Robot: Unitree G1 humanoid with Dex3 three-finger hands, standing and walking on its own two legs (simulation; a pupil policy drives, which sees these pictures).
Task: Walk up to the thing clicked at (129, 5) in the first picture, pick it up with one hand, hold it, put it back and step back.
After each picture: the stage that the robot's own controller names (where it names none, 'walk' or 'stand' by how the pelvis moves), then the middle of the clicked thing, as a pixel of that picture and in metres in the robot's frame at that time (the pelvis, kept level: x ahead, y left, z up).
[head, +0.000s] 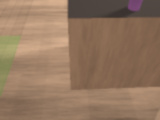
stand; out of the picture +0.91 -0.31 +0.12
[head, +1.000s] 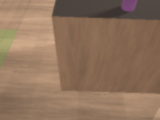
sink last; out of the picture +0.83 -0.22 +0.15
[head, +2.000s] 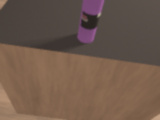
rise first; (90, 12) +0.56 +0.00 +0.16
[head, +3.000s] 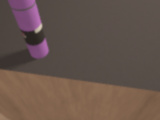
walk; (31, 27) +0.47 +0.19 +0.14
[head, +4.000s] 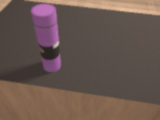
stand; (48, 42) +0.45 +0.14 +0.12
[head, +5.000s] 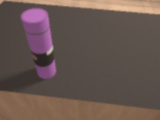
stand; (41, 48) +0.41 +0.15 +0.12
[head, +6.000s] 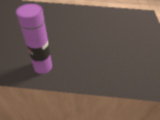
stand; (37, 43) +0.43 +0.17 +0.12
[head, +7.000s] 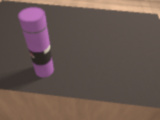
stand; (39, 47) +0.42 +0.16 +0.12
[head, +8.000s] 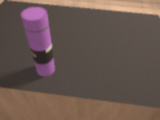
stand; (41, 46) +0.43 +0.15 +0.12
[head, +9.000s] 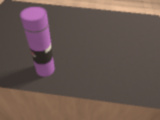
rise first; (40, 46) +0.43 +0.15 +0.12
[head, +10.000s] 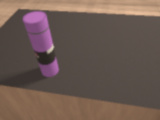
rise first; (43, 48) +0.43 +0.18 +0.12
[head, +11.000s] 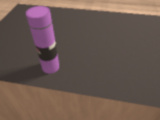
go down; (45, 43) +0.44 +0.16 +0.13
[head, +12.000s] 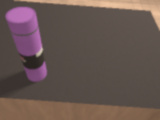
go down; (30, 50) +0.40 +0.16 +0.13
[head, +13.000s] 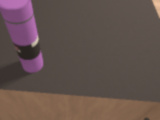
close in; (25, 39) +0.42 +0.16 +0.14
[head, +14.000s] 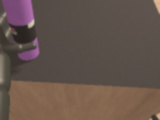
close; (21, 22) +0.46 +0.17 +0.17
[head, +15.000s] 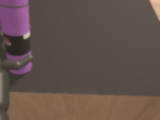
lift; (16, 33) +0.43 +0.18 +0.17
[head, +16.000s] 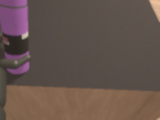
lift; (15, 33) +0.43 +0.19 +0.17
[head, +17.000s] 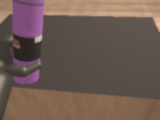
lift; (27, 37) +0.34 +0.15 +0.26
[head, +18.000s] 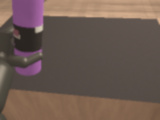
hold; (28, 27) +0.35 +0.15 +0.28
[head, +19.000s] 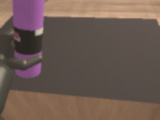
hold; (28, 30) +0.34 +0.15 +0.28
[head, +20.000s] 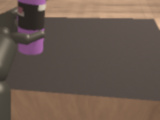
crouch; (31, 6) +0.40 +0.14 +0.32
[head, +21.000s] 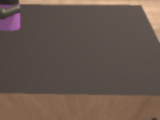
lower; out of the picture +0.50 +0.18 +0.31
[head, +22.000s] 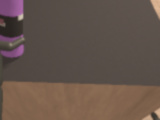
lower; (10, 15) +0.49 +0.20 +0.17
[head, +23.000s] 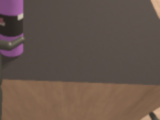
lower; (10, 14) +0.49 +0.19 +0.17
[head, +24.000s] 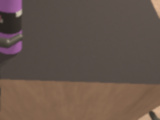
lower; (8, 11) +0.49 +0.20 +0.17
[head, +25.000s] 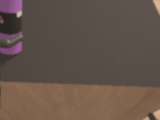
lower; (8, 12) +0.49 +0.20 +0.17
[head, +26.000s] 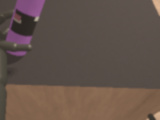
open; (26, 15) +0.50 +0.15 +0.16
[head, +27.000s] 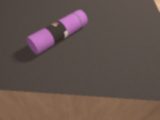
sink last; (59, 30) +0.55 +0.08 +0.06
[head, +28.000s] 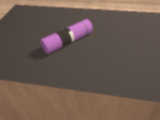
stand; (67, 35) +0.61 +0.11 +0.04
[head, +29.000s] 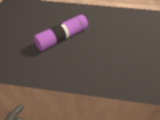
stand; (62, 31) +0.60 +0.12 +0.04
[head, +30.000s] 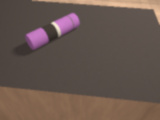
stand; (53, 30) +0.61 +0.14 +0.03
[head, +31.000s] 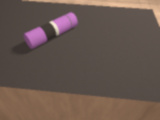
stand; (52, 29) +0.62 +0.15 +0.03
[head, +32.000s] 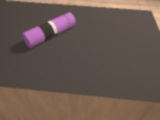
stand; (50, 29) +0.63 +0.16 +0.03
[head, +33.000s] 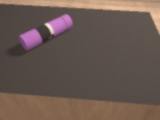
stand; (47, 31) +0.62 +0.16 +0.04
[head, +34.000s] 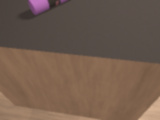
walk; out of the picture +0.78 +0.18 +0.06
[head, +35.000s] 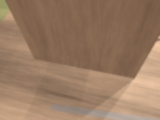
walk; out of the picture +1.16 +0.05 +0.06
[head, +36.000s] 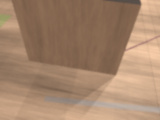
walk; out of the picture +1.42 +0.08 +0.04
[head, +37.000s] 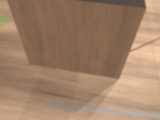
stand; out of the picture +1.34 +0.09 +0.03
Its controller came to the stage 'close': yes
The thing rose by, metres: 0.20
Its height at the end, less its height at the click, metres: -0.09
